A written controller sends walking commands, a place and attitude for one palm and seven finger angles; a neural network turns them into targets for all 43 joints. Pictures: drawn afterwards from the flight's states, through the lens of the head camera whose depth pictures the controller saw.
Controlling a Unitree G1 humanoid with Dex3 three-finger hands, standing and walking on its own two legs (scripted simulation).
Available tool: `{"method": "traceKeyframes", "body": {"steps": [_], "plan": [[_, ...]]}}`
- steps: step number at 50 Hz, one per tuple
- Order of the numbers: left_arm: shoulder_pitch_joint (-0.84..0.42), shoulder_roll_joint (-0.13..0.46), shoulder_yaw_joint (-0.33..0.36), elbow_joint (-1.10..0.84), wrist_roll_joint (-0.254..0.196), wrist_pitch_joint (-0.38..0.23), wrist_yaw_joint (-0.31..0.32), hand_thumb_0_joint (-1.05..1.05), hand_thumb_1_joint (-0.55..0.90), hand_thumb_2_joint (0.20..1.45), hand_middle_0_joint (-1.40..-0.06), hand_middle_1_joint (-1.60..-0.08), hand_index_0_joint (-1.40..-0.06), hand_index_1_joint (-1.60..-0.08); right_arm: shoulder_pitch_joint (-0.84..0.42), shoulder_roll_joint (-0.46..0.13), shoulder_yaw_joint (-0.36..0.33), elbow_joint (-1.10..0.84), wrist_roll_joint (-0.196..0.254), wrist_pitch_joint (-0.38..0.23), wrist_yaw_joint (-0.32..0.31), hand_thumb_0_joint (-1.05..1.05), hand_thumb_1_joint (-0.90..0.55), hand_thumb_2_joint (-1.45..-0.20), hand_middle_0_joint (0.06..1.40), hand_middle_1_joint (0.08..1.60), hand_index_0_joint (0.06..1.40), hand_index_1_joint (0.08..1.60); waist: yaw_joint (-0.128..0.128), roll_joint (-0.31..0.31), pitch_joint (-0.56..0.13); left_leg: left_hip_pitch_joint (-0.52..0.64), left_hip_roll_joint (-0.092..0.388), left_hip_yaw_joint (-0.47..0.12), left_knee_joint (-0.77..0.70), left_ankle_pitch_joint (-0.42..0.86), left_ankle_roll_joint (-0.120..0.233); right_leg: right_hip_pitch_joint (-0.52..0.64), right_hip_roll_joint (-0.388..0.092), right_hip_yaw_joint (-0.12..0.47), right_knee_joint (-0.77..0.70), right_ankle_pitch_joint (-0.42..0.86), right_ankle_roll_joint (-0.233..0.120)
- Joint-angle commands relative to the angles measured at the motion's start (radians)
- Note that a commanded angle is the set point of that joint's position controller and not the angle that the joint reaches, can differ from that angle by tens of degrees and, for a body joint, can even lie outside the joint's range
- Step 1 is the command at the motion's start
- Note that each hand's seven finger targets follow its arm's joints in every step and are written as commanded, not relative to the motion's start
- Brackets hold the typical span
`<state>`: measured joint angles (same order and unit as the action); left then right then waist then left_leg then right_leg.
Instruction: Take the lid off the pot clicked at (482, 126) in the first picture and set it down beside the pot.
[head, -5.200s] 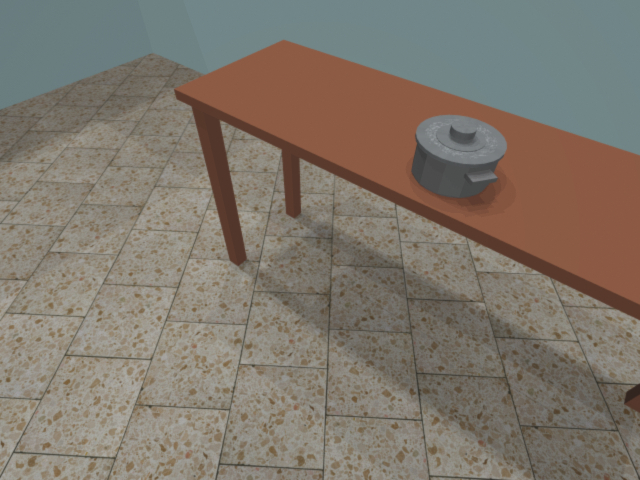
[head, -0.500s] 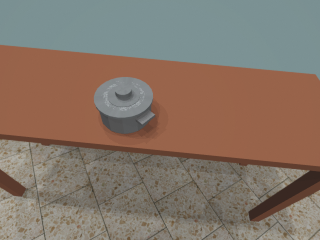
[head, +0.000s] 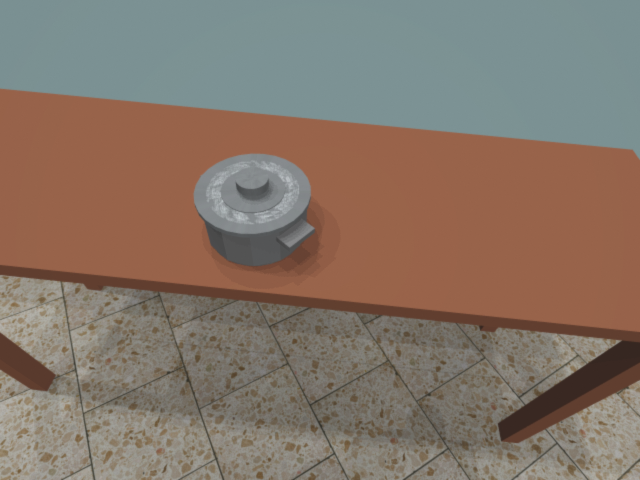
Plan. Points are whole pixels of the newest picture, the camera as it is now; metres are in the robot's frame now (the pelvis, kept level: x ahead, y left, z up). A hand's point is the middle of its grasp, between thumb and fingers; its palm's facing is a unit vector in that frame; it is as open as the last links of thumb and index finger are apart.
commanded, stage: look again from close up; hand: left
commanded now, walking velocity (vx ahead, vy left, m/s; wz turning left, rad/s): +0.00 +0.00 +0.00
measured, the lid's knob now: (252, 181) +0.49 +0.14 +0.08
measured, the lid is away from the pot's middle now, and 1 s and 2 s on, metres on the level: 0.00 0.00 0.00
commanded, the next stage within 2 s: lift the closed hand beside the body in 0.04 s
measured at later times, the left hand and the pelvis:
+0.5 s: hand out of the picture +0.10 +0.20 -0.04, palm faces +0.21 -0.94 -0.26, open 4.9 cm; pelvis -0.04 -0.01 +0.00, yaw +2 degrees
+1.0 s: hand out of the picture +0.09 +0.24 +0.03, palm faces +0.26 -0.88 -0.39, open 3.1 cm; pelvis -0.04 +0.00 +0.00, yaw +1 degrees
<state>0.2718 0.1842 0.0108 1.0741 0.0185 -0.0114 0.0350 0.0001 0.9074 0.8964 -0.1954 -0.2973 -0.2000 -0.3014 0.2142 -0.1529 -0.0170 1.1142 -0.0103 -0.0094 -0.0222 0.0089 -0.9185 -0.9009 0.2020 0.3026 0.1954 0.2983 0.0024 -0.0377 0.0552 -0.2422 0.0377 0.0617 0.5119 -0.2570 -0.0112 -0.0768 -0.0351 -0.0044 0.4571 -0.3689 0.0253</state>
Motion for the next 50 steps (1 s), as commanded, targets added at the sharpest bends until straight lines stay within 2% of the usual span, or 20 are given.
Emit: {"method": "traceKeyframes", "body": {"steps": [1,6,7,8,9,10,11,13,14,15,16,18,20,22,26,32,34,40,46,50], "plan": [[0.080,0.100,0.022,-0.023,-0.006,-0.012,0.004,0.000,0.900,0.900,-0.200,-0.300,-0.200,-0.300,0.042,-0.113,-0.020,-0.040,0.003,-0.015,-0.006,0.000,-0.900,-0.900,0.200,0.300,0.200,0.300,0.006,0.033,-0.030,0.109,0.068,-0.068,-0.055,0.295,0.034,-0.097,-0.072,0.038,-0.071,0.340,-0.047],[0.088,0.093,0.020,-0.017,-0.005,-0.011,0.003,0.000,0.900,0.900,-0.200,-0.300,-0.200,-0.300,0.042,-0.108,-0.019,-0.040,0.003,-0.013,-0.005,0.000,-0.900,-0.900,0.200,0.300,0.200,0.300,0.006,0.029,-0.010,0.099,0.066,-0.071,-0.069,0.247,0.034,-0.108,-0.072,0.040,-0.084,0.304,-0.048],[0.140,0.090,0.009,-0.001,0.015,-0.032,0.042,0.000,0.900,0.900,-0.200,-0.300,-0.200,-0.300,-0.025,-0.150,-0.020,-0.113,0.004,-0.019,0.000,0.000,-0.900,-0.900,0.200,0.300,0.200,0.300,0.014,0.097,0.025,0.074,0.077,-0.036,0.128,0.411,0.013,-0.191,-0.104,0.119,-0.093,0.616,-0.027],[-0.511,0.256,0.014,-1.289,-0.120,-0.175,0.046,0.000,0.900,0.900,-0.244,-0.348,-0.244,-0.348,0.004,-0.223,-0.013,-0.400,0.068,-0.194,0.004,0.000,-0.900,-0.900,0.200,0.300,0.200,0.300,0.022,0.239,-0.427,0.295,-0.013,-0.078,-0.062,0.477,0.010,-0.017,-0.040,-0.007,0.010,0.608,-0.049],[-0.129,0.240,0.043,-1.131,-0.043,-0.100,0.093,0.000,0.900,0.900,-0.288,-0.396,-0.288,-0.396,-0.039,-0.196,0.003,-0.373,0.070,-0.267,-0.047,0.000,-0.900,-0.900,0.200,0.300,0.200,0.300,0.035,0.372,-0.458,0.375,0.027,-0.084,-0.076,0.590,0.015,-0.080,-0.007,-0.015,0.058,0.443,-0.068],[0.128,0.083,-0.014,-1.013,-0.064,0.025,0.131,0.000,0.900,0.900,-0.332,-0.444,-0.332,-0.444,-0.066,-0.163,-0.012,-0.366,0.093,-0.282,-0.038,0.000,-0.900,-0.900,0.200,0.300,0.200,0.300,0.032,0.305,-0.356,0.333,0.025,-0.082,-0.084,0.563,0.004,-0.119,0.003,-0.074,0.046,0.310,-0.048],[0.226,0.022,-0.018,-0.873,-0.036,0.069,0.135,0.000,0.900,0.900,-0.376,-0.492,-0.376,-0.492,-0.076,-0.169,-0.010,-0.339,0.071,-0.289,-0.028,0.000,-0.900,-0.900,0.200,0.300,0.200,0.300,0.030,0.191,-0.233,0.275,0.009,-0.073,-0.083,0.527,0.018,-0.118,0.011,-0.079,-0.016,0.319,-0.044],[0.282,-0.026,-0.036,-0.700,0.003,0.077,0.106,0.000,0.900,0.900,-0.464,-0.588,-0.464,-0.588,-0.074,-0.179,-0.036,-0.403,0.044,-0.263,-0.002,0.000,-0.900,-0.900,0.200,0.300,0.200,0.300,0.009,-0.068,-0.055,0.119,-0.006,-0.062,-0.077,0.380,0.032,-0.192,0.023,-0.110,-0.051,0.359,-0.026],[0.323,-0.016,-0.009,-0.672,0.012,0.067,0.088,0.000,0.900,0.900,-0.508,-0.636,-0.508,-0.636,-0.082,-0.185,-0.050,-0.435,0.039,-0.237,0.004,0.000,-0.900,-0.900,0.200,0.300,0.200,0.300,0.017,-0.136,-0.026,0.082,-0.006,-0.060,-0.075,0.332,0.035,-0.215,0.026,-0.111,-0.051,0.339,-0.022],[0.429,0.006,0.033,-0.688,0.006,0.050,0.076,0.000,0.900,0.900,-0.552,-0.684,-0.552,-0.684,-0.102,-0.186,-0.060,-0.475,0.041,-0.219,0.010,0.000,-0.900,-0.900,0.200,0.300,0.200,0.300,0.046,-0.141,-0.053,0.075,-0.003,-0.044,-0.076,0.307,0.030,-0.181,0.022,-0.110,-0.052,0.333,-0.027],[0.429,0.049,0.056,-0.793,0.002,0.029,0.066,0.000,0.900,0.900,-0.596,-0.732,-0.596,-0.732,-0.113,-0.185,-0.058,-0.521,0.038,-0.205,0.011,0.000,-0.900,-0.900,0.200,0.300,0.200,0.300,0.054,-0.115,-0.066,0.077,-0.010,-0.029,-0.081,0.273,0.023,-0.172,0.021,-0.098,-0.059,0.311,-0.028],[0.311,0.115,0.091,-1.031,-0.018,-0.018,0.054,0.000,0.900,0.900,-0.684,-0.828,-0.684,-0.828,-0.142,-0.174,-0.040,-0.605,0.037,-0.196,0.002,0.000,-0.900,-0.900,0.200,0.300,0.200,0.300,0.045,-0.036,-0.063,0.094,-0.020,-0.018,-0.094,0.190,0.022,-0.184,0.019,-0.079,-0.081,0.228,-0.025],[0.294,0.153,0.144,-1.043,-0.029,-0.036,0.055,0.000,0.900,0.900,-0.772,-0.924,-0.772,-0.924,-0.143,-0.163,-0.036,-0.632,0.038,-0.179,-0.017,0.000,-0.900,-0.900,0.200,0.300,0.200,0.300,0.032,-0.017,-0.017,0.080,-0.022,-0.009,-0.088,0.098,0.022,-0.225,0.016,-0.071,-0.117,0.147,-0.020],[0.221,0.137,0.129,-1.063,-0.040,-0.057,0.045,0.000,0.900,0.900,-0.860,-1.020,-0.860,-1.020,-0.146,-0.162,-0.026,-0.664,0.041,-0.162,-0.032,0.000,-0.900,-0.900,0.200,0.300,0.200,0.300,0.016,-0.023,0.041,0.066,-0.033,-0.005,-0.091,0.016,0.024,-0.271,0.018,-0.059,-0.153,0.059,-0.016],[0.173,0.158,0.136,-1.241,-0.051,-0.102,0.042,0.000,0.900,0.900,-1.036,-1.212,-1.036,-1.212,-0.140,-0.154,-0.017,-0.706,0.027,-0.169,-0.055,0.000,-0.900,-0.900,0.200,0.300,0.200,0.300,0.016,0.082,-0.041,0.141,-0.037,0.004,-0.085,-0.002,0.029,-0.252,0.018,-0.044,-0.177,0.026,-0.020],[0.226,0.155,0.136,-1.311,-0.053,-0.103,0.045,0.000,0.900,0.900,-1.300,-1.500,-1.300,-1.500,-0.137,-0.156,-0.009,-0.711,0.020,-0.181,-0.070,0.000,-0.900,-0.900,0.200,0.300,0.200,0.300,0.022,0.095,-0.032,0.159,-0.031,-0.011,-0.103,-0.001,0.032,-0.224,0.026,-0.050,-0.175,0.042,-0.025],[0.259,0.176,0.161,-1.360,-0.050,-0.104,0.050,0.000,0.900,0.900,-1.300,-1.500,-1.300,-1.500,-0.135,-0.156,-0.006,-0.708,0.014,-0.189,-0.072,0.000,-0.900,-0.900,0.200,0.300,0.200,0.300,0.036,0.124,-0.056,0.166,-0.028,-0.021,-0.114,0.034,0.032,-0.188,0.027,-0.058,-0.157,0.084,-0.030],[0.366,0.214,0.222,-1.394,-0.042,-0.091,0.057,0.000,0.900,0.900,-1.300,-1.500,-1.300,-1.500,-0.152,-0.150,-0.009,-0.690,0.015,-0.200,-0.072,0.000,-0.900,-0.900,0.200,0.300,0.200,0.300,0.054,0.080,-0.055,0.167,-0.018,-0.028,-0.121,0.088,0.032,-0.159,0.035,-0.069,-0.147,0.133,-0.029],[0.431,0.177,0.187,-1.470,-0.034,-0.093,0.050,0.000,0.900,0.900,-1.300,-1.500,-1.300,-1.500,-0.157,-0.146,-0.006,-0.686,0.014,-0.217,-0.065,0.000,-0.900,-0.900,0.200,0.300,0.200,0.300,0.056,0.077,-0.069,0.176,-0.016,-0.032,-0.125,0.129,0.036,-0.142,0.037,-0.074,-0.131,0.170,-0.026],[0.465,0.221,0.237,-1.494,-0.030,-0.098,0.054,0.000,0.900,0.900,-1.300,-1.500,-1.300,-1.500,-0.161,-0.146,-0.014,-0.674,0.015,-0.222,-0.062,0.000,-0.900,-0.900,0.200,0.300,0.200,0.300,0.064,0.059,-0.066,0.183,-0.013,-0.030,-0.122,0.151,0.037,-0.142,0.040,-0.075,-0.134,0.188,-0.026]]}}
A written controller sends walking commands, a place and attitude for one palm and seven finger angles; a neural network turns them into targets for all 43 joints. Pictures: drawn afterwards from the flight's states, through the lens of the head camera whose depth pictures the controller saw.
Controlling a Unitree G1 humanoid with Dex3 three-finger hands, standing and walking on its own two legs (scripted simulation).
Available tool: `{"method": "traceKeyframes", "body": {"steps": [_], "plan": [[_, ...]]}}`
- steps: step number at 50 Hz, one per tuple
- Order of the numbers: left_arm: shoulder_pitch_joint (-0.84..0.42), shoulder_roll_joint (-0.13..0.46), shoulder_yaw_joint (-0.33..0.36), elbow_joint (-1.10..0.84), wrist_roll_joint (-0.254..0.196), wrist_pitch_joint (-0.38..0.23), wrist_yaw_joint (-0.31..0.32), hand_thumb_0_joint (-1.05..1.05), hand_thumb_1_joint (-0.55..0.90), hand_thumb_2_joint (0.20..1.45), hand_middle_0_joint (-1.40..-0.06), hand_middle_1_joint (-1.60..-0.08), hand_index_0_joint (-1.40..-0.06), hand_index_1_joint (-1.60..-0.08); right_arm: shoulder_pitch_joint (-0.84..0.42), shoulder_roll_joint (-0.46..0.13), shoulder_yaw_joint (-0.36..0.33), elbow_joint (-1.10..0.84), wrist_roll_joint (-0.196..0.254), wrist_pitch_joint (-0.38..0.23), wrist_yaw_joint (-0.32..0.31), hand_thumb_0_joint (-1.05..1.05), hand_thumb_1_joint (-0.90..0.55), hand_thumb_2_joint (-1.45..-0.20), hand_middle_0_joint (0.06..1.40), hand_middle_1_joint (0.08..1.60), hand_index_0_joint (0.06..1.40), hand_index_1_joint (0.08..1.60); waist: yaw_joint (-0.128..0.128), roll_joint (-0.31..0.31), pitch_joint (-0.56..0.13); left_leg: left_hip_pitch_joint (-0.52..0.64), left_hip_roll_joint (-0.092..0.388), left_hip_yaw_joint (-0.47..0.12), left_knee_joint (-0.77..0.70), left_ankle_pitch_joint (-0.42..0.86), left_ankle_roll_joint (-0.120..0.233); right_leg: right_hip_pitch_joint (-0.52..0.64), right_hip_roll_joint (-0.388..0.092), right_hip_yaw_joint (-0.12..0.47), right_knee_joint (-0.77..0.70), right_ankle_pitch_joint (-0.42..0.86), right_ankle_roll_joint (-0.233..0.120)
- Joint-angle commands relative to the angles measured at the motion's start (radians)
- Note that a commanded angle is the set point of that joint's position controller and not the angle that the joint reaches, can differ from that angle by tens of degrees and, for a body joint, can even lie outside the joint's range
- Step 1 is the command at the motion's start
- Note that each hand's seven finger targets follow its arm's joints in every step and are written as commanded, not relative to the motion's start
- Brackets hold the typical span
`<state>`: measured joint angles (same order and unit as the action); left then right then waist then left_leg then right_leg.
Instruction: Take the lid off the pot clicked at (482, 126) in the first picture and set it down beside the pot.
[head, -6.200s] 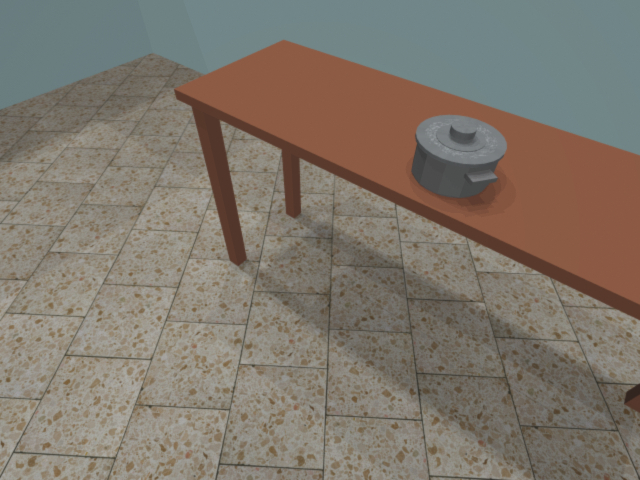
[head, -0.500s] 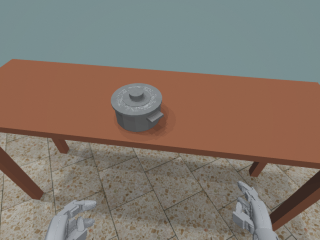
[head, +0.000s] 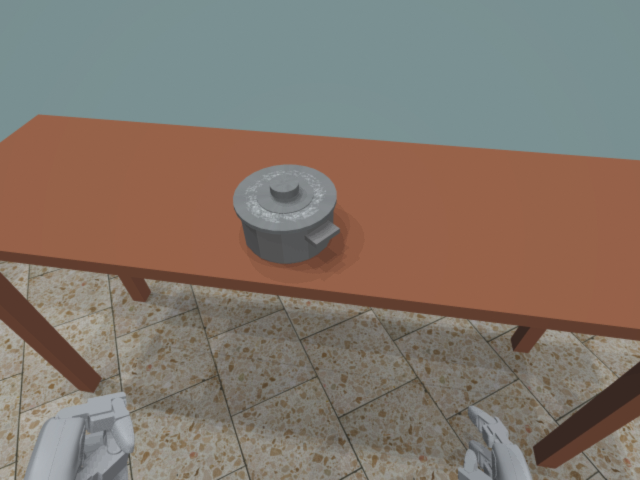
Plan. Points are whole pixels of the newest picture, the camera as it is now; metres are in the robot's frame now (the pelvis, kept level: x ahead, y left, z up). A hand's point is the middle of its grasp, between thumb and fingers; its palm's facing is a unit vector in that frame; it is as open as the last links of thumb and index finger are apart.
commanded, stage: raise the hand higher, near the body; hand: left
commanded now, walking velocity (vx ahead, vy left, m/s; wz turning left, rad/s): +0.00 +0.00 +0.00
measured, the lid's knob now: (284, 186) +0.53 +0.12 +0.08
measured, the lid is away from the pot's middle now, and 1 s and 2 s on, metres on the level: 0.00 0.00 0.00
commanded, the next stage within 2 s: reach forward and open the fingers in 0.64 s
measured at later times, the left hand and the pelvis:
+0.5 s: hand (121, 396) +0.17 +0.23 +0.09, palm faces +0.30 -0.86 -0.41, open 3.1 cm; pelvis +0.01 -0.01 +0.00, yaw +0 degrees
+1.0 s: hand (98, 370) +0.19 +0.25 +0.11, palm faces -0.07 -0.09 -0.99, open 2.9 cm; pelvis +0.01 -0.01 -0.01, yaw +0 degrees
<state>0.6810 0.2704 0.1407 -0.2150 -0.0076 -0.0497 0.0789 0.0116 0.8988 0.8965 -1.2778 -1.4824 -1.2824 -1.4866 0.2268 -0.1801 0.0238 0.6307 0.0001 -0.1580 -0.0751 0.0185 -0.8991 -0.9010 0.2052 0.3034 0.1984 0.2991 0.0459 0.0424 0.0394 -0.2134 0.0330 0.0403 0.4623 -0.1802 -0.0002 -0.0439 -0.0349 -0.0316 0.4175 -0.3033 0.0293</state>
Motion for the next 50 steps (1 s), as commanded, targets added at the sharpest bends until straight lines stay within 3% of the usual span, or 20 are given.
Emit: {"method": "traceKeyframes", "body": {"steps": [1,4,12,15,16,19,23,28,30,32,37,38,39,40,41,42,44,46,48,50], "plan": [[0.044,0.132,0.106,-0.223,-0.007,-0.063,0.010,0.000,0.900,0.900,-1.300,-1.500,-1.300,-1.500,-0.171,-0.118,-0.053,-0.196,0.005,-0.072,-0.010,0.000,-0.900,-0.900,0.200,0.300,0.200,0.300,0.019,-0.037,-0.051,0.150,-0.010,-0.010,-0.076,0.069,0.025,-0.172,0.039,-0.048,-0.094,0.122,-0.030],[0.013,0.134,0.101,-0.286,-0.008,-0.075,0.009,0.000,0.900,0.900,-1.300,-1.500,-1.300,-1.500,-0.169,-0.118,-0.049,-0.200,0.006,-0.073,-0.014,0.000,-0.900,-0.900,0.200,0.300,0.200,0.300,0.016,0.023,-0.044,0.172,-0.012,-0.006,-0.078,0.060,0.024,-0.182,0.038,-0.041,-0.101,0.111,-0.030],[-0.003,0.145,0.131,-0.308,-0.018,-0.082,0.010,0.000,0.900,0.900,-1.300,-1.500,-1.300,-1.500,-0.172,-0.114,-0.051,-0.206,0.006,-0.063,-0.014,0.000,-0.900,-0.900,0.200,0.300,0.200,0.300,0.018,-0.015,-0.029,0.180,-0.013,0.003,-0.073,0.083,0.026,-0.177,0.039,-0.038,-0.116,0.141,-0.028],[-0.015,0.167,0.160,-0.336,-0.018,-0.086,0.012,0.000,0.900,0.900,-1.300,-1.500,-1.300,-1.500,-0.169,-0.114,-0.050,-0.203,0.003,-0.059,-0.012,0.000,-0.900,-0.900,0.200,0.300,0.200,0.300,0.021,0.032,-0.042,0.196,-0.013,0.005,-0.063,0.110,0.024,-0.173,0.042,-0.033,-0.118,0.166,-0.031],[-0.027,0.145,0.137,-0.346,-0.021,-0.088,0.009,0.000,0.900,0.900,-1.300,-1.500,-1.300,-1.500,-0.167,-0.111,-0.045,-0.210,0.003,-0.058,-0.011,0.000,-0.900,-0.900,0.200,0.300,0.200,0.300,0.016,0.013,-0.051,0.196,-0.016,0.005,-0.065,0.114,0.026,-0.164,0.039,-0.037,-0.114,0.176,-0.030],[-0.056,0.159,0.152,-0.360,-0.024,-0.087,0.009,0.000,0.900,0.900,-1.300,-1.500,-1.300,-1.500,-0.169,-0.116,-0.047,-0.210,0.001,-0.051,-0.013,0.000,-0.900,-0.900,0.200,0.300,0.200,0.300,0.018,0.025,-0.049,0.207,-0.013,0.005,-0.068,0.126,0.025,-0.162,0.039,-0.034,-0.117,0.187,-0.028],[-0.055,0.168,0.172,-0.363,-0.028,-0.090,0.009,0.000,0.900,0.900,-1.300,-1.500,-1.300,-1.500,-0.176,-0.114,-0.048,-0.211,0.001,-0.045,-0.011,0.000,-0.900,-0.900,0.200,0.300,0.200,0.300,0.021,-0.010,-0.058,0.207,-0.015,0.011,-0.059,0.153,0.028,-0.151,0.039,-0.034,-0.115,0.229,-0.025],[-0.095,0.176,0.182,-0.395,-0.031,-0.098,0.010,0.000,0.900,0.900,-1.300,-1.500,-1.300,-1.500,-0.178,-0.114,-0.046,-0.209,0.000,-0.041,-0.011,0.000,-0.900,-0.900,0.200,0.300,0.200,0.300,0.020,0.015,-0.065,0.225,-0.015,0.015,-0.056,0.155,0.029,-0.155,0.036,-0.029,-0.122,0.234,-0.025],[-0.085,0.196,0.214,-0.383,-0.035,-0.096,0.012,0.000,0.900,0.900,-1.300,-1.500,-1.300,-1.500,-0.182,-0.115,-0.049,-0.204,0.002,-0.037,-0.009,0.000,-0.900,-0.900,0.200,0.300,0.200,0.300,0.024,-0.018,-0.064,0.223,-0.014,0.016,-0.049,0.163,0.029,-0.152,0.040,-0.028,-0.121,0.251,-0.024],[-0.111,0.177,0.192,-0.392,-0.036,-0.100,0.010,0.000,0.900,0.900,-1.300,-1.500,-1.300,-1.500,-0.182,-0.113,-0.046,-0.206,0.001,-0.035,-0.010,0.000,-0.900,-0.900,0.200,0.300,0.200,0.300,0.019,-0.021,-0.064,0.223,-0.014,0.015,-0.053,0.168,0.031,-0.148,0.035,-0.029,-0.119,0.257,-0.023],[-0.128,0.191,0.211,-0.438,-0.036,-0.114,0.015,0.000,0.900,0.900,-1.300,-1.500,-1.300,-1.500,-0.176,-0.114,-0.047,-0.201,0.000,-0.040,-0.007,0.000,-0.900,-0.900,0.200,0.300,0.200,0.300,0.022,0.021,-0.096,0.242,-0.015,0.018,-0.045,0.203,0.029,-0.133,0.033,-0.028,-0.105,0.297,-0.025],[-0.173,0.421,0.183,-0.473,0.376,-0.035,0.041,0.000,0.871,0.910,-1.288,-1.465,-1.288,-1.465,-0.181,-0.188,-0.040,-0.204,-0.024,0.022,0.015,0.000,-0.900,-0.900,0.200,0.300,0.200,0.300,0.023,0.062,-0.098,0.096,-0.031,0.025,-0.001,0.268,0.029,-0.202,0.047,-0.035,-0.011,0.321,-0.022],[-0.145,0.319,0.170,-0.498,0.380,0.011,0.051,0.000,0.841,0.923,-1.276,-1.429,-1.276,-1.429,-0.200,-0.148,-0.049,-0.241,-0.016,0.060,0.030,0.000,-0.900,-0.900,0.200,0.300,0.200,0.300,0.038,0.079,-0.103,0.079,-0.024,0.031,0.003,0.309,0.028,-0.196,0.041,-0.061,0.011,0.327,-0.037],[-0.098,0.351,0.158,-0.489,0.486,0.051,0.055,0.000,0.810,0.938,-1.264,-1.394,-1.264,-1.394,-0.220,-0.150,-0.056,-0.248,-0.002,0.087,0.043,0.000,-0.900,-0.900,0.200,0.300,0.200,0.300,0.052,0.100,-0.101,0.081,-0.018,0.039,0.014,0.307,0.023,-0.204,0.052,-0.036,0.007,0.324,-0.044],[-0.056,0.367,0.157,-0.487,0.557,0.084,0.053,0.000,0.778,0.955,-1.253,-1.358,-1.253,-1.358,-0.222,-0.155,-0.057,-0.261,-0.004,0.118,0.055,0.000,-0.900,-0.900,0.200,0.300,0.200,0.300,0.058,0.091,-0.155,0.072,-0.019,0.044,0.026,0.300,0.022,-0.195,0.048,-0.040,0.022,0.310,-0.047],[-0.042,0.406,0.171,-0.460,0.616,0.112,0.047,0.000,0.746,0.974,-1.242,-1.323,-1.242,-1.323,-0.236,-0.166,-0.058,-0.260,0.000,0.150,0.059,0.000,-0.900,-0.900,0.200,0.300,0.200,0.300,0.057,0.043,-0.171,0.060,-0.020,0.040,0.038,0.285,0.023,-0.198,0.048,-0.032,0.026,0.305,-0.046],[-0.143,0.494,0.180,-0.454,0.713,0.141,0.020,0.000,0.680,1.016,-1.221,-1.252,-1.221,-1.252,-0.265,-0.180,-0.052,-0.272,0.006,0.186,0.060,0.000,-0.900,-0.900,0.200,0.300,0.200,0.300,0.045,0.009,-0.178,0.050,-0.028,0.023,0.045,0.217,0.027,-0.216,0.040,-0.013,0.019,0.272,-0.041],[-0.198,0.548,0.183,-0.447,0.763,0.153,-0.027,0.000,0.614,1.059,-1.200,-1.181,-1.200,-1.181,-0.284,-0.182,-0.049,-0.273,0.020,0.196,0.058,0.000,-0.900,-0.900,0.200,0.300,0.200,0.300,0.038,0.007,-0.216,0.060,-0.031,0.010,0.052,0.196,0.032,-0.204,0.036,-0.006,0.016,0.279,-0.036],[-0.201,0.546,0.152,-0.399,0.766,0.150,-0.088,0.000,0.550,1.099,-1.179,-1.110,-1.179,-1.110,-0.270,-0.186,-0.055,-0.262,0.030,0.201,0.056,0.000,-0.900,-0.900,0.200,0.300,0.200,0.300,0.029,0.004,-0.221,0.079,-0.040,-0.003,0.053,0.204,0.042,-0.206,0.030,-0.005,0.003,0.317,-0.023],[-0.247,0.535,0.122,-0.387,0.738,0.141,-0.160,0.000,0.486,1.136,-1.157,-1.039,-1.157,-1.039,-0.302,-0.182,-0.055,-0.269,0.045,0.192,0.056,0.000,-0.900,-0.900,0.200,0.300,0.200,0.300,0.014,-0.010,-0.201,0.082,-0.048,-0.007,0.056,0.193,0.047,-0.221,0.037,-0.003,-0.010,0.347,-0.017]]}}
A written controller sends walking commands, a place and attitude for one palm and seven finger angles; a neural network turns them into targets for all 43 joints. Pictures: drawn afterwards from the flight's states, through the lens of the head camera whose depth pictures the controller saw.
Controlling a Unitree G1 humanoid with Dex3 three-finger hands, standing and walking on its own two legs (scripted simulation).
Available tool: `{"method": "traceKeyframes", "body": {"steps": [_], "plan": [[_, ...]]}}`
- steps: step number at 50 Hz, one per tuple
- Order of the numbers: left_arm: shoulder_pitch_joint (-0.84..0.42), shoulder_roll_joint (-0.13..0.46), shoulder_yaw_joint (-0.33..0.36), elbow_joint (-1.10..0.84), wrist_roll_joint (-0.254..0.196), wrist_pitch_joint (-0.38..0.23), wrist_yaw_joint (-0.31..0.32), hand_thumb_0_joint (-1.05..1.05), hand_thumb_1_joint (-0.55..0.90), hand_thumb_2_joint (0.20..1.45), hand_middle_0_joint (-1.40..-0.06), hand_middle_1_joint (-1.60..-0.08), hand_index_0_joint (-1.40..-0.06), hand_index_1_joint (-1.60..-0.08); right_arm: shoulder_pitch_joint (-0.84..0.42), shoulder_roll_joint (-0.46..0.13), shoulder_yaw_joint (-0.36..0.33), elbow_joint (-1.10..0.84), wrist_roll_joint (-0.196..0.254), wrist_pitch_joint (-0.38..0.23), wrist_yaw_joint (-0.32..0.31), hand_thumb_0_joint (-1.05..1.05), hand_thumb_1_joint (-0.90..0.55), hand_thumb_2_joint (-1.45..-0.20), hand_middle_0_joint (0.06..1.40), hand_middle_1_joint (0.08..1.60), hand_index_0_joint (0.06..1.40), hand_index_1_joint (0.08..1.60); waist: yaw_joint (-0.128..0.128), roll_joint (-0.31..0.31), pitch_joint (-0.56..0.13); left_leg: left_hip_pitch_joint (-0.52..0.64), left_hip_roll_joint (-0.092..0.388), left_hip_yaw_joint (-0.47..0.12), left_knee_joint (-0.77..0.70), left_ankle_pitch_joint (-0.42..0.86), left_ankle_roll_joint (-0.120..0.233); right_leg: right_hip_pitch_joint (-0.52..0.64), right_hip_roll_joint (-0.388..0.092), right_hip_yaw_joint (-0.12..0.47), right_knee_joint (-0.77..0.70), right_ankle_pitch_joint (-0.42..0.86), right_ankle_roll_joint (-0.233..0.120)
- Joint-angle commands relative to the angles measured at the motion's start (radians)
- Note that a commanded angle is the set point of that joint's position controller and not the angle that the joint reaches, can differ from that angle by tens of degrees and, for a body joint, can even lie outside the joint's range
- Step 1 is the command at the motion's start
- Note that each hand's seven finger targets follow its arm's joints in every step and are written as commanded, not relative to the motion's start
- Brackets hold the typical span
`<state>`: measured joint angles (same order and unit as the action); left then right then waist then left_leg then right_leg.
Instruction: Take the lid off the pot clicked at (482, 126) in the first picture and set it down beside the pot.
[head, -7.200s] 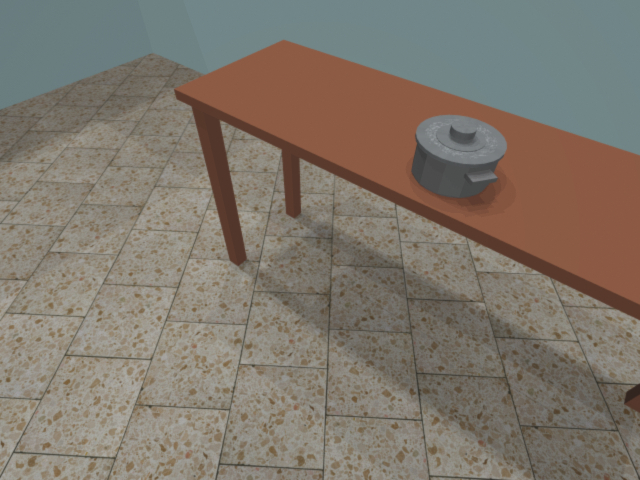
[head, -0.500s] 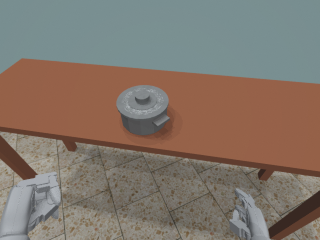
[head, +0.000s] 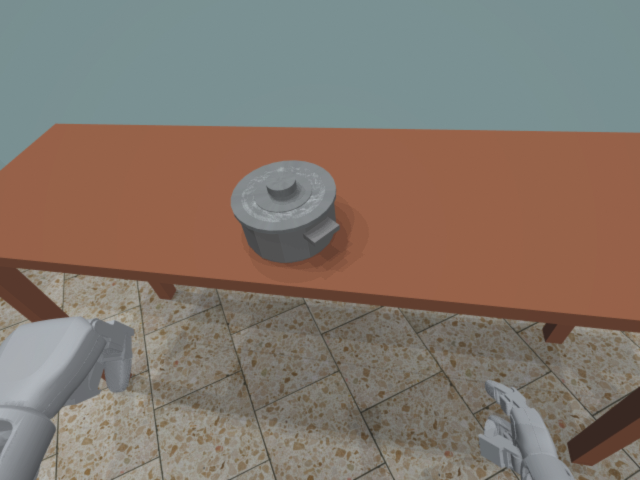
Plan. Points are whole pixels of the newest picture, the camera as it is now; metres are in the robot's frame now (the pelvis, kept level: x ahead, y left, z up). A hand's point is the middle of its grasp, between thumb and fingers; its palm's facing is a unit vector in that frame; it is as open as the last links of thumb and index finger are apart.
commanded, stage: reach forward and open the fingers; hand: left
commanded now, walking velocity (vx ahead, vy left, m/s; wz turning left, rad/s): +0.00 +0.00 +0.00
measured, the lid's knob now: (281, 184) +0.52 +0.13 +0.09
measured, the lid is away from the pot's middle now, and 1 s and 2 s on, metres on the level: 0.00 0.00 0.00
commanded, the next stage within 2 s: move the open hand above the knob in 0.84 s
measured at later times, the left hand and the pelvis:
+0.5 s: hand (90, 334) +0.22 +0.27 +0.13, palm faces -0.15 -0.03 -0.99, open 7.4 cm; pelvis -0.03 +0.02 +0.01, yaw +1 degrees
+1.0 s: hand (100, 296) +0.26 +0.27 +0.15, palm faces -0.14 -0.02 -0.99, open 10.2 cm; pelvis -0.05 +0.02 +0.00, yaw +2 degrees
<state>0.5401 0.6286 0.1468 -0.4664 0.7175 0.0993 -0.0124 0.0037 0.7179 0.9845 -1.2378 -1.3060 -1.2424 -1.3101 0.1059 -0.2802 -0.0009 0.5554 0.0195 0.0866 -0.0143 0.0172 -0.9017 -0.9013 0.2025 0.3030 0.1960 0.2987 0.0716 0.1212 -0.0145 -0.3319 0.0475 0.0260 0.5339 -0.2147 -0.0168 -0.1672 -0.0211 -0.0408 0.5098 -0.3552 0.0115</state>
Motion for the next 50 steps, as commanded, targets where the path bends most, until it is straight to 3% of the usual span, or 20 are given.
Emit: {"method": "traceKeyframes", "body": {"steps": [1,4,5,7,10,12,13,17,20,26,27,30,32,35,36,40,42,46,48,50], "plan": [[-0.167,0.200,0.107,-0.136,0.001,-0.024,-0.099,0.000,0.454,1.152,-1.145,-1.003,-1.145,-1.003,-0.145,-0.088,-0.032,-0.184,0.022,-0.053,-0.011,0.000,-0.900,-0.900,0.200,0.300,0.200,0.300,-0.024,-0.110,-0.151,0.196,-0.067,0.005,-0.021,0.227,0.068,-0.093,0.016,-0.004,-0.104,0.400,0.010],[-0.263,0.299,0.165,-0.101,-0.008,-0.063,-0.164,0.000,0.363,1.193,-1.110,-0.897,-1.110,-0.897,-0.135,-0.095,-0.029,-0.171,0.018,-0.061,-0.031,0.000,-0.900,-0.900,0.200,0.300,0.200,0.300,-0.019,-0.121,-0.134,0.208,-0.075,-0.009,-0.038,0.222,0.071,-0.102,0.017,-0.008,-0.127,0.390,0.017],[-0.291,0.314,0.180,-0.091,-0.002,-0.072,-0.180,0.000,0.333,1.203,-1.097,-0.861,-1.097,-0.861,-0.166,-0.091,-0.026,-0.176,0.022,-0.074,-0.028,0.000,-0.900,-0.900,0.200,0.300,0.200,0.300,-0.020,-0.094,-0.122,0.221,-0.075,-0.008,-0.033,0.217,0.069,-0.104,0.023,-0.001,-0.135,0.388,0.010],[-0.357,0.328,0.183,-0.029,0.001,-0.103,-0.216,0.000,0.275,1.222,-1.072,-0.790,-1.072,-0.790,-0.130,-0.091,-0.025,-0.156,0.017,-0.067,-0.033,0.000,-0.900,-0.900,0.200,0.300,0.200,0.300,-0.023,-0.106,-0.118,0.229,-0.079,-0.011,-0.052,0.218,0.069,-0.096,0.019,-0.017,-0.143,0.361,0.013],[-0.354,0.300,0.183,-0.036,-0.023,-0.133,-0.235,0.000,0.190,1.244,-1.033,-0.684,-1.033,-0.684,-0.145,-0.087,-0.029,-0.178,0.019,-0.078,-0.017,0.000,-0.900,-0.900,0.200,0.300,0.200,0.300,-0.010,-0.049,-0.146,0.264,-0.079,-0.010,-0.056,0.245,0.065,-0.081,0.030,-0.018,-0.153,0.374,0.002],[-0.394,0.287,0.165,0.002,-0.033,-0.146,-0.241,0.000,0.134,1.256,-1.007,-0.613,-1.007,-0.613,-0.122,-0.090,-0.031,-0.168,0.016,-0.067,-0.010,0.000,-0.900,-0.900,0.200,0.300,0.200,0.300,-0.014,-0.086,-0.136,0.257,-0.079,-0.010,-0.078,0.232,0.063,-0.077,0.027,-0.034,-0.157,0.343,0.006],[-0.423,0.280,0.152,0.028,-0.030,-0.146,-0.243,0.000,0.106,1.263,-0.994,-0.578,-0.994,-0.578,-0.123,-0.095,-0.031,-0.161,0.014,-0.061,-0.008,0.000,-0.900,-0.900,0.200,0.300,0.200,0.300,-0.015,-0.073,-0.113,0.250,-0.079,-0.008,-0.087,0.214,0.062,-0.095,0.031,-0.035,-0.168,0.317,0.005],[-0.542,0.293,0.136,-0.017,-0.008,-0.153,-0.229,0.000,-0.008,1.295,-0.943,-0.436,-0.943,-0.436,-0.130,-0.088,-0.034,-0.169,0.017,-0.067,0.005,0.000,-0.900,-0.900,0.200,0.300,0.200,0.300,-0.009,-0.015,-0.172,0.291,-0.068,-0.020,-0.113,0.198,0.057,-0.067,0.035,-0.033,-0.162,0.251,-0.007],[-0.570,0.296,0.143,0.046,0.009,-0.130,-0.219,0.000,-0.095,1.326,-0.906,-0.329,-0.906,-0.329,-0.146,-0.093,-0.031,-0.169,0.022,-0.063,0.016,0.000,-0.900,-0.900,0.200,0.300,0.200,0.300,-0.009,-0.004,-0.140,0.268,-0.064,-0.030,-0.131,0.148,0.051,-0.072,0.052,-0.033,-0.162,0.192,-0.020],[-0.701,0.286,0.087,0.071,0.031,-0.107,-0.231,0.000,-0.279,1.410,-0.835,-0.116,-0.835,-0.116,-0.153,-0.093,-0.024,-0.156,0.015,-0.059,0.026,0.000,-0.900,-0.900,0.200,0.300,0.200,0.300,-0.003,-0.008,-0.198,0.280,-0.060,-0.045,-0.171,0.116,0.048,-0.047,0.052,-0.037,-0.154,0.155,-0.025],[-0.728,0.289,0.085,0.076,0.028,-0.103,-0.230,0.000,-0.310,1.426,-0.824,-0.081,-0.824,-0.081,-0.151,-0.093,-0.027,-0.153,0.020,-0.058,0.025,0.000,-0.900,-0.900,0.200,0.300,0.200,0.300,-0.006,-0.016,-0.173,0.276,-0.055,-0.048,-0.175,0.096,0.046,-0.058,0.050,-0.034,-0.157,0.141,-0.022],[-0.766,0.267,0.065,0.094,0.033,-0.087,-0.231,0.000,-0.314,1.436,-0.825,-0.081,-0.825,-0.081,-0.162,-0.093,-0.025,-0.160,0.023,-0.064,0.030,0.000,-0.900,-0.900,0.200,0.300,0.200,0.300,-0.013,0.020,-0.166,0.276,-0.056,-0.060,-0.180,0.045,0.045,-0.075,0.061,-0.031,-0.145,0.108,-0.029],[-0.816,0.288,0.066,0.140,0.039,-0.079,-0.243,0.000,-0.316,1.443,-0.826,-0.081,-0.826,-0.081,-0.154,-0.098,-0.023,-0.143,0.022,-0.058,0.024,0.000,-0.900,-0.900,0.200,0.300,0.200,0.300,-0.008,-0.039,-0.158,0.261,-0.055,-0.054,-0.196,0.028,0.044,-0.065,0.056,-0.032,-0.157,0.098,-0.024],[-0.846,0.294,0.071,0.135,0.038,-0.071,-0.248,0.000,-0.320,1.453,-0.828,-0.081,-0.828,-0.081,-0.163,-0.098,-0.021,-0.154,0.023,-0.065,0.024,0.000,-0.900,-0.900,0.200,0.300,0.200,0.300,-0.012,-0.005,-0.180,0.273,-0.062,-0.052,-0.178,0.028,0.047,-0.066,0.061,-0.026,-0.146,0.094,-0.029],[-0.902,0.285,0.040,0.137,0.051,-0.073,-0.263,0.000,-0.321,1.456,-0.829,-0.081,-0.829,-0.081,-0.172,-0.096,-0.012,-0.142,0.017,-0.061,0.022,0.000,-0.900,-0.900,0.200,0.300,0.200,0.300,-0.011,-0.019,-0.209,0.278,-0.064,-0.054,-0.194,0.035,0.045,-0.053,0.057,-0.030,-0.150,0.106,-0.029],[-0.926,0.268,0.034,0.190,0.039,-0.059,-0.271,0.000,-0.324,1.466,-0.830,-0.081,-0.830,-0.081,-0.163,-0.099,-0.017,-0.142,0.026,-0.063,0.019,0.000,-0.900,-0.900,0.200,0.300,0.200,0.300,-0.023,-0.015,-0.156,0.265,-0.066,-0.051,-0.184,-0.003,0.045,-0.082,0.064,-0.027,-0.151,0.076,-0.028],[-0.990,0.280,0.020,0.206,0.049,-0.058,-0.285,0.000,-0.326,1.471,-0.831,-0.081,-0.831,-0.081,-0.169,-0.100,-0.011,-0.132,0.024,-0.059,0.014,0.000,-0.900,-0.900,0.200,0.300,0.200,0.300,-0.016,-0.044,-0.150,0.253,-0.068,-0.045,-0.197,-0.006,0.044,-0.073,0.057,-0.027,-0.159,0.070,-0.024],[-1.037,0.303,0.026,0.235,0.060,-0.056,-0.306,0.000,-0.329,1.479,-0.832,-0.081,-0.832,-0.081,-0.170,-0.101,-0.004,-0.129,0.017,-0.066,0.008,0.000,-0.900,-0.900,0.200,0.300,0.200,0.300,-0.014,-0.033,-0.197,0.266,-0.081,-0.033,-0.178,0.020,0.049,-0.060,0.054,-0.021,-0.158,0.081,-0.028],[-1.077,0.295,0.012,0.316,0.052,-0.034,-0.313,0.000,-0.330,1.481,-0.833,-0.081,-0.833,-0.081,-0.168,-0.110,-0.006,-0.115,0.020,-0.062,0.003,0.000,-0.900,-0.900,0.200,0.300,0.200,0.300,-0.025,-0.056,-0.140,0.239,-0.081,-0.028,-0.175,0.018,0.047,-0.079,0.053,-0.023,-0.160,0.086,-0.023],[-1.103,0.297,0.012,0.309,0.054,-0.024,-0.324,0.000,-0.330,1.481,-0.833,-0.081,-0.833,-0.081,-0.167,-0.109,-0.011,-0.128,0.028,-0.069,0.006,0.000,-0.900,-0.900,0.200,0.300,0.200,0.300,-0.026,-0.057,-0.169,0.252,-0.084,-0.025,-0.157,0.027,0.051,-0.078,0.056,-0.018,-0.155,0.091,-0.024]]}}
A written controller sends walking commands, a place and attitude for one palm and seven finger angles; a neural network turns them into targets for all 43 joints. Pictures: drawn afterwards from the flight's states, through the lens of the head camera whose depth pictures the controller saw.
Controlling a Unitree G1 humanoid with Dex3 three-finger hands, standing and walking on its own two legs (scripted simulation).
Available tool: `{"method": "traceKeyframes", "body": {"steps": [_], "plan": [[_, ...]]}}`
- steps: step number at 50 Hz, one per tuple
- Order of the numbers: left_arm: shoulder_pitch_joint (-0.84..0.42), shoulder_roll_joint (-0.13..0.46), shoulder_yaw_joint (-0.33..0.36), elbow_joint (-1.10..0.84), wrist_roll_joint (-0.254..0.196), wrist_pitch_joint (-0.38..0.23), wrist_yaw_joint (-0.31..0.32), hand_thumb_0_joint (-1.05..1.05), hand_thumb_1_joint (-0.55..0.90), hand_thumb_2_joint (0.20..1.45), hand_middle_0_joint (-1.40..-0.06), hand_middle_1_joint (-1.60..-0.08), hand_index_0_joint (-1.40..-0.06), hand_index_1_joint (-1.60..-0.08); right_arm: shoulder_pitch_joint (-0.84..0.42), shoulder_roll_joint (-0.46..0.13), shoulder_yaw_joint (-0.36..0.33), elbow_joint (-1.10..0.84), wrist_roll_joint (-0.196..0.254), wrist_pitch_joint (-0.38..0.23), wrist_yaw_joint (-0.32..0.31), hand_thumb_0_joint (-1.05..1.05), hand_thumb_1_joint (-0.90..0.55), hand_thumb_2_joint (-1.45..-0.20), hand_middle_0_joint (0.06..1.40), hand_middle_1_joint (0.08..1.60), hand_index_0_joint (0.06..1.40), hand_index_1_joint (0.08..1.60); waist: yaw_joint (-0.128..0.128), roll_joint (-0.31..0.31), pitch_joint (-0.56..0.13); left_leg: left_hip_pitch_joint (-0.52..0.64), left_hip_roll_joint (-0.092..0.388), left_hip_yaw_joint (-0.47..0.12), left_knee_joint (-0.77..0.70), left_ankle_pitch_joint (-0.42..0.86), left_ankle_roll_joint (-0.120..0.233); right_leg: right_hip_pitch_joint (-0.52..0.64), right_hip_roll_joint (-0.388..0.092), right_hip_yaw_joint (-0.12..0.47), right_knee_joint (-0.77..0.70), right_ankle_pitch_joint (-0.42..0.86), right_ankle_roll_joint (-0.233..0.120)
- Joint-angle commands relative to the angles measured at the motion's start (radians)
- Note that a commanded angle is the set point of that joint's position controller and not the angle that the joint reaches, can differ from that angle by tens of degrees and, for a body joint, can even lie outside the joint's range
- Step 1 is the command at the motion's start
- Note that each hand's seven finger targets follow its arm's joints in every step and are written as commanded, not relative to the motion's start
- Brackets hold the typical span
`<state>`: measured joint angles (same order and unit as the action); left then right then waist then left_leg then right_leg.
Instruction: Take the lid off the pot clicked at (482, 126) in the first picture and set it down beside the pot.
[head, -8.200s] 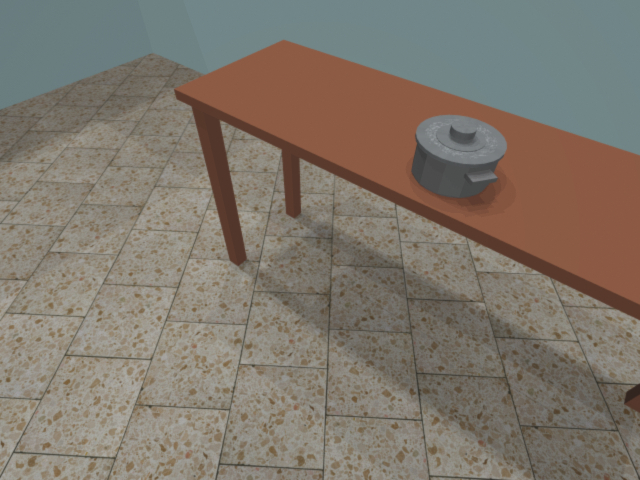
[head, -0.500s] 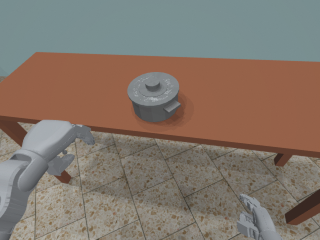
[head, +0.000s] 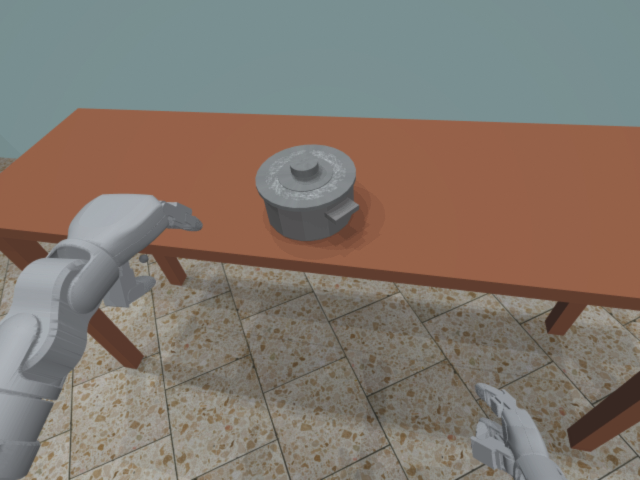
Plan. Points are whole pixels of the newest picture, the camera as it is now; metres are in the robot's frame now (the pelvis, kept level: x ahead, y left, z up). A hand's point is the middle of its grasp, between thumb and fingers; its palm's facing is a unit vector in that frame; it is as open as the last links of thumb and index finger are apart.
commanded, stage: move the open hand above the knob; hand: left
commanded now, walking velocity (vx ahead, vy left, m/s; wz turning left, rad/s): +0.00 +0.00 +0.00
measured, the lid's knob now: (304, 165) +0.57 +0.10 +0.08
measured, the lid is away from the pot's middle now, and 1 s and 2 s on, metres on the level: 0.00 0.00 0.00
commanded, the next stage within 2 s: none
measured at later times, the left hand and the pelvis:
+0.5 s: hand (200, 213) +0.39 +0.20 +0.15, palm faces -0.23 -0.02 -0.97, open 10.2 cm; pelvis +0.02 -0.01 +0.00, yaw -1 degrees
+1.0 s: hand (251, 179) +0.46 +0.15 +0.14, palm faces -0.25 -0.01 -0.97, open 10.2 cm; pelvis +0.04 -0.01 +0.00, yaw +0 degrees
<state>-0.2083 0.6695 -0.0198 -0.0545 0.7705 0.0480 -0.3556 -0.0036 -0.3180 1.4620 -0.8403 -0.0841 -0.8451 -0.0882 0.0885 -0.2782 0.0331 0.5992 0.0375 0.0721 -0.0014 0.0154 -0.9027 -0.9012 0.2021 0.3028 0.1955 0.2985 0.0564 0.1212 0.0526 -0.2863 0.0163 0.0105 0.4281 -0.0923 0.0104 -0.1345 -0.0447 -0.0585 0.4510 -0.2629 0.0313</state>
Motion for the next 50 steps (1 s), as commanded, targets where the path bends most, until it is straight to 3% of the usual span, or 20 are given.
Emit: {"method": "traceKeyframes", "body": {"steps": [1,5,7,8,11,13,18,20,21,23,25,26,29,33,36,39,41,43,47,50], "plan": [[-0.390,0.234,0.140,-0.094,0.004,0.028,0.004,0.000,-0.330,1.481,-0.833,-0.081,-0.833,-0.081,-0.152,-0.111,-0.037,-0.164,0.004,-0.053,-0.009,0.000,-0.900,-0.900,0.200,0.300,0.200,0.300,-0.013,-0.056,-0.261,0.214,-0.060,-0.007,-0.056,-0.078,0.025,-0.098,0.075,-0.004,-0.098,0.015,-0.044],[-0.453,0.210,0.106,-0.083,0.013,0.033,-0.013,0.000,-0.330,1.481,-0.833,-0.081,-0.833,-0.081,-0.146,-0.107,-0.042,-0.165,0.009,-0.062,-0.010,0.000,-0.900,-0.900,0.200,0.300,0.200,0.300,-0.025,-0.056,-0.257,0.229,-0.064,-0.008,-0.036,-0.079,0.029,-0.120,0.079,0.002,-0.094,0.027,-0.044],[-0.510,0.260,0.130,0.008,0.029,0.039,-0.024,0.000,-0.330,1.481,-0.833,-0.081,-0.833,-0.081,-0.130,-0.120,-0.041,-0.137,0.007,-0.051,-0.019,0.000,-0.900,-0.900,0.200,0.300,0.200,0.300,-0.024,-0.098,-0.232,0.199,-0.066,0.002,-0.041,-0.079,0.030,-0.117,0.070,0.004,-0.103,0.032,-0.038],[-0.540,0.270,0.132,-0.004,0.033,0.036,-0.028,0.000,-0.330,1.481,-0.833,-0.081,-0.833,-0.081,-0.133,-0.125,-0.042,-0.138,0.003,-0.048,-0.019,0.000,-0.900,-0.900,0.200,0.300,0.200,0.300,-0.019,-0.061,-0.260,0.210,-0.070,0.001,-0.038,-0.058,0.031,-0.105,0.071,0.006,-0.094,0.054,-0.042],[-0.587,0.225,0.089,-0.011,0.029,0.030,-0.048,0.000,-0.330,1.481,-0.833,-0.081,-0.833,-0.081,-0.133,-0.113,-0.040,-0.149,0.002,-0.056,-0.010,0.000,-0.900,-0.900,0.200,0.300,0.200,0.300,-0.021,-0.057,-0.320,0.237,-0.078,-0.001,-0.020,-0.002,0.036,-0.083,0.068,0.004,-0.077,0.114,-0.045],[-0.558,0.227,0.101,0.049,0.025,0.038,-0.053,0.000,-0.330,1.481,-0.833,-0.081,-0.833,-0.081,-0.117,-0.122,-0.045,-0.139,0.002,-0.043,-0.010,0.000,-0.900,-0.900,0.200,0.300,0.200,0.300,-0.022,-0.080,-0.289,0.223,-0.074,0.006,-0.019,0.010,0.036,-0.091,0.069,0.003,-0.077,0.140,-0.043],[-0.620,0.195,0.065,0.050,0.032,0.042,-0.059,0.000,-0.330,1.481,-0.833,-0.081,-0.833,-0.081,-0.116,-0.125,-0.050,-0.151,0.008,-0.025,0.003,0.000,-0.900,-0.900,0.200,0.300,0.200,0.300,-0.026,-0.085,-0.303,0.226,-0.076,0.012,-0.010,0.032,0.039,-0.098,0.069,0.003,-0.066,0.164,-0.045],[-0.634,0.223,0.093,0.034,0.037,0.040,-0.054,0.000,-0.330,1.481,-0.833,-0.081,-0.833,-0.081,-0.105,-0.124,-0.055,-0.159,0.011,-0.024,0.009,0.000,-0.900,-0.900,0.200,0.300,0.200,0.300,-0.025,-0.101,-0.332,0.234,-0.072,0.008,0.001,0.046,0.041,-0.091,0.073,0.003,-0.057,0.171,-0.049],[-0.655,0.209,0.076,0.016,0.039,0.036,-0.054,0.000,-0.330,1.481,-0.833,-0.081,-0.833,-0.081,-0.113,-0.121,-0.051,-0.160,0.008,-0.024,0.010,0.000,-0.900,-0.900,0.200,0.300,0.200,0.300,-0.021,-0.078,-0.364,0.246,-0.076,0.009,-0.001,0.071,0.042,-0.076,0.069,0.003,-0.051,0.188,-0.050],[-0.660,0.176,0.054,0.042,0.039,0.048,-0.046,0.000,-0.330,1.481,-0.833,-0.081,-0.833,-0.081,-0.104,-0.121,-0.054,-0.149,0.009,-0.014,0.012,0.000,-0.900,-0.900,0.200,0.300,0.200,0.300,-0.027,-0.065,-0.344,0.252,-0.073,0.005,0.001,0.095,0.039,-0.096,0.073,-0.002,-0.044,0.206,-0.052],[-0.642,0.201,0.084,0.103,0.045,0.065,-0.039,0.000,-0.330,1.481,-0.833,-0.081,-0.833,-0.081,-0.081,-0.127,-0.059,-0.146,0.012,-0.004,0.019,0.000,-0.900,-0.900,0.200,0.300,0.200,0.300,-0.026,-0.112,-0.328,0.226,-0.067,0.005,0.003,0.079,0.039,-0.100,0.076,-0.004,-0.046,0.192,-0.054],[-0.671,0.178,0.053,0.121,0.051,0.071,-0.042,0.000,-0.330,1.481,-0.833,-0.081,-0.833,-0.081,-0.091,-0.126,-0.053,-0.142,0.012,0.003,0.017,0.000,-0.900,-0.900,0.200,0.300,0.200,0.300,-0.028,-0.116,-0.330,0.218,-0.073,0.014,0.001,0.077,0.042,-0.097,0.072,-0.003,-0.049,0.198,-0.052],[-0.760,0.129,-0.001,0.055,0.048,0.080,-0.031,0.000,-0.330,1.481,-0.833,-0.081,-0.833,-0.081,-0.104,-0.119,-0.055,-0.144,0.017,0.006,0.018,0.000,-0.900,-0.900,0.200,0.300,0.200,0.300,-0.035,-0.065,-0.374,0.262,-0.072,0.004,0.005,0.107,0.039,-0.104,0.074,-0.003,-0.033,0.209,-0.055],[-0.770,0.154,0.023,0.109,0.060,0.099,-0.023,0.000,-0.330,1.481,-0.833,-0.081,-0.833,-0.081,-0.085,-0.124,-0.056,-0.132,0.015,0.014,0.021,0.000,-0.900,-0.900,0.200,0.300,0.200,0.300,-0.034,-0.091,-0.391,0.255,-0.070,0.000,0.017,0.142,0.040,-0.100,0.076,-0.005,-0.021,0.243,-0.059],[-0.809,0.125,-0.008,0.108,0.067,0.108,-0.024,0.000,-0.330,1.481,-0.833,-0.081,-0.833,-0.081,-0.085,-0.118,-0.053,-0.137,0.017,0.022,0.028,0.000,-0.900,-0.900,0.200,0.300,0.200,0.300,-0.037,-0.095,-0.426,0.256,-0.071,0.005,0.028,0.171,0.041,-0.087,0.071,-0.005,-0.013,0.275,-0.059],[-0.820,0.087,-0.042,0.204,0.065,0.135,-0.023,0.000,-0.330,1.481,-0.833,-0.081,-0.833,-0.081,-0.081,-0.120,-0.051,-0.119,0.024,0.037,0.023,0.000,-0.900,-0.900,0.200,0.300,0.200,0.300,-0.051,-0.132,-0.371,0.230,-0.070,0.010,0.028,0.145,0.039,-0.121,0.075,-0.008,-0.013,0.266,-0.055],[-0.893,0.046,-0.092,0.179,0.070,0.138,-0.030,0.000,-0.330,1.481,-0.833,-0.081,-0.833,-0.081,-0.081,-0.115,-0.055,-0.127,0.026,0.039,0.023,0.000,-0.900,-0.900,0.200,0.300,0.200,0.300,-0.063,-0.117,-0.400,0.248,-0.072,0.011,0.033,0.138,0.044,-0.127,0.074,-0.008,-0.014,0.260,-0.058],[-0.947,0.078,-0.074,0.211,0.078,0.143,-0.022,0.000,-0.330,1.481,-0.833,-0.081,-0.833,-0.081,-0.074,-0.121,-0.053,-0.116,0.026,0.043,0.018,0.000,-0.900,-0.900,0.200,0.300,0.200,0.300,-0.065,-0.104,-0.406,0.253,-0.073,0.005,0.036,0.141,0.041,-0.133,0.077,-0.008,-0.007,0.261,-0.061],[-1.065,0.049,-0.107,0.252,0.088,0.139,-0.018,0.000,-0.330,1.481,-0.833,-0.081,-0.833,-0.081,-0.049,-0.116,-0.057,-0.100,0.028,0.043,0.013,0.000,-0.900,-0.900,0.200,0.300,0.200,0.300,-0.081,-0.101,-0.450,0.276,-0.072,0.004,0.049,0.163,0.045,-0.142,0.076,-0.009,0.003,0.286,-0.063],[-1.057,0.021,-0.115,0.335,0.086,0.146,-0.009,0.000,-0.330,1.481,-0.833,-0.081,-0.833,-0.081,-0.022,-0.118,-0.063,-0.095,0.029,0.049,0.019,0.000,-0.900,-0.900,0.200,0.300,0.200,0.300,-0.084,-0.115,-0.447,0.268,-0.069,0.003,0.057,0.180,0.045,-0.149,0.078,-0.012,0.005,0.298,-0.067]]}}
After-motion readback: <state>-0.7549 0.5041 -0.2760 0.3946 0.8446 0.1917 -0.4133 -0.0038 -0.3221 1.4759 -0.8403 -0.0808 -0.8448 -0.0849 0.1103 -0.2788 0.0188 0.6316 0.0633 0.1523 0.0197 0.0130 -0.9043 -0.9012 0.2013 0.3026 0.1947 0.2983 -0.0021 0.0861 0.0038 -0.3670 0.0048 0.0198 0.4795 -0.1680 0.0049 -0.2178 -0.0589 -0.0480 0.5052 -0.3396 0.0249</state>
